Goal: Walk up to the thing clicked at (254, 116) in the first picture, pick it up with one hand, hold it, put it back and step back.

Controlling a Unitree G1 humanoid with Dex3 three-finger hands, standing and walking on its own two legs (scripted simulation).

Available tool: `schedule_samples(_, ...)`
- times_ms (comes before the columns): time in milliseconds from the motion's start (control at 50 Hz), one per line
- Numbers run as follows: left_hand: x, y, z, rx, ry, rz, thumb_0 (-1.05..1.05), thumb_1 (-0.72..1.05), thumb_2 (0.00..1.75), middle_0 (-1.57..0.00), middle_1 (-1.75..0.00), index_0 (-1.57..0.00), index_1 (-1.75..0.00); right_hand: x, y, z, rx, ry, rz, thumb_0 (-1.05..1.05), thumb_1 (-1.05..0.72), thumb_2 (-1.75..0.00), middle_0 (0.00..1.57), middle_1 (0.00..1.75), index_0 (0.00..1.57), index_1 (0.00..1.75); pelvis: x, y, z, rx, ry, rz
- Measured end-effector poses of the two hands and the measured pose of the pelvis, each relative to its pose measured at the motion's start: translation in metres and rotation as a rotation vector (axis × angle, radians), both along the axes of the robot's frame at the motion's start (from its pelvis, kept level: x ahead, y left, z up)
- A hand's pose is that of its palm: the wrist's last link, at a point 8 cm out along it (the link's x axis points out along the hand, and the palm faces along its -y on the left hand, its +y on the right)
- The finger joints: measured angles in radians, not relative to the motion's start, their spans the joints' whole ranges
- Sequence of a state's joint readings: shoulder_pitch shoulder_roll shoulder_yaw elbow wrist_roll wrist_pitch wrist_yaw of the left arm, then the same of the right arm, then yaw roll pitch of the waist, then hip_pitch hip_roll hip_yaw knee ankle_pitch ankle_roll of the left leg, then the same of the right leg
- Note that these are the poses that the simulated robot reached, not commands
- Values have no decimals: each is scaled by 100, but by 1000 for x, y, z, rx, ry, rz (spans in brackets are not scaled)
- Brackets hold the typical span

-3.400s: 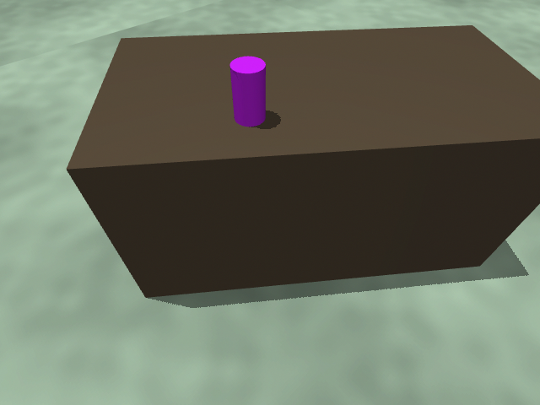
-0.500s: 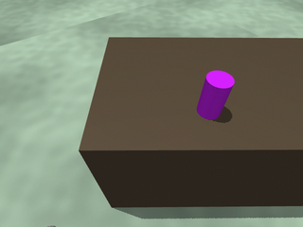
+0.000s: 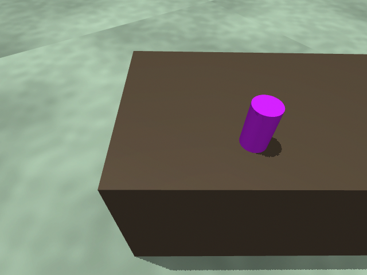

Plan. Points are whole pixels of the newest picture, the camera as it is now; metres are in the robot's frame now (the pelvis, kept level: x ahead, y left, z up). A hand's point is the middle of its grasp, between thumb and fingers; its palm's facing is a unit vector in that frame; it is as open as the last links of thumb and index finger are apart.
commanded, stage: walk up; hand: right
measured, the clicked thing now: (259, 125) +0.51 -0.21 +0.00
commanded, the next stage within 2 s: stand in 0.18 s
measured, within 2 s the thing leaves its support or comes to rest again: neither
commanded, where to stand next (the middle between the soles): +0.04 -0.01 m, yaw +1 degrees
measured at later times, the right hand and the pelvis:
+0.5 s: hand out of the picture +0.09 -0.24 -0.15, palm faces -0.01 +0.94 -0.33, open 7.4 cm; pelvis +0.01 +0.01 +0.00, yaw +0 degrees
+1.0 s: hand out of the picture +0.08 -0.24 -0.15, palm faces +0.00 +0.94 -0.34, open 7.4 cm; pelvis +0.01 +0.01 +0.00, yaw +0 degrees
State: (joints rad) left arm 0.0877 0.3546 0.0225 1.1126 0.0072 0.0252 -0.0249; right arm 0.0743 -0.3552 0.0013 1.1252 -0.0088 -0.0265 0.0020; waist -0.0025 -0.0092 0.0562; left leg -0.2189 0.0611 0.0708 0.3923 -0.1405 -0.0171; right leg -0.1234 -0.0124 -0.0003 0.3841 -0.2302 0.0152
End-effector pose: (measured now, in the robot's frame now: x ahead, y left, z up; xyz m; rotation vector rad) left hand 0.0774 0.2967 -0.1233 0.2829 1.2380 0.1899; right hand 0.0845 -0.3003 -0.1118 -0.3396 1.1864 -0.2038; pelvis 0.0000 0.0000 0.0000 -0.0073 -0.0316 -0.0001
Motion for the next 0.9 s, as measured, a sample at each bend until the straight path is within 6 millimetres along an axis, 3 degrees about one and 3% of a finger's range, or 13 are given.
schedule_samples(260, -8, 3, 1, 8, 24, 3, 1, 91, 89, -20, -30, -21, -30, 10, 6, 0, 13, 3, 0, 1, -90, -89, 21, 30, 21, 30, 5, 3, 2, 1, 0, 1)
schedule_samples(640, 11, 11, 7, 28, -25, -26, 1, 91, 89, -20, -30, -21, -30, -3, 15, -3, 31, 35, -31, 1, -90, -89, 21, 30, 21, 30, 10, 10, 3, 4, -12, 2)
schedule_samples(900, 4, 12, 6, 25, -8, -25, 1, 91, 89, -20, -30, -21, -30, -8, 15, -3, 28, 41, -35, 1, -90, -89, 21, 30, 21, 30, 9, 12, 4, 7, -14, 2)
